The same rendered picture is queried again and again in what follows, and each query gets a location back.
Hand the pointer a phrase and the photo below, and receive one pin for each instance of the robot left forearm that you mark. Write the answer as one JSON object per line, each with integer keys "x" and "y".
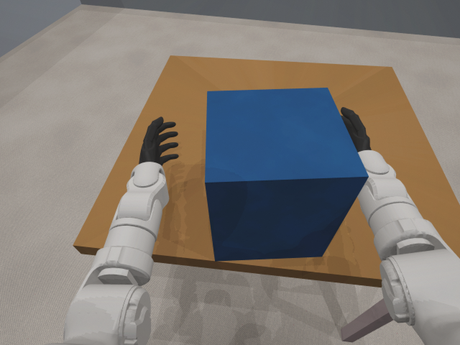
{"x": 126, "y": 258}

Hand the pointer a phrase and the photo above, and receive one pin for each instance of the robot left upper arm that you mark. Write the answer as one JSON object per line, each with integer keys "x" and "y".
{"x": 104, "y": 314}

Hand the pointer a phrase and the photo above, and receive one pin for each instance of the robot right forearm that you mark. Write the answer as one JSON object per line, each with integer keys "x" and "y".
{"x": 396, "y": 223}

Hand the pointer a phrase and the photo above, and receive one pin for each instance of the left robot hand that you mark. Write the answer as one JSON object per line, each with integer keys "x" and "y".
{"x": 151, "y": 149}

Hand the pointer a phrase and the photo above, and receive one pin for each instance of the robot right upper arm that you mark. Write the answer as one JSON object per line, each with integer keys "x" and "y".
{"x": 422, "y": 289}

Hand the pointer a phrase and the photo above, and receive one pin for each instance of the table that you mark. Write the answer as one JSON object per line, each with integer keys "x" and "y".
{"x": 184, "y": 237}

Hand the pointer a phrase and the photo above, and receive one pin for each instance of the carton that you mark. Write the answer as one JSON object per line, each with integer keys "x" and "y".
{"x": 281, "y": 172}

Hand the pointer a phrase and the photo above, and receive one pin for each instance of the right robot hand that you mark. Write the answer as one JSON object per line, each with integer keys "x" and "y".
{"x": 356, "y": 129}

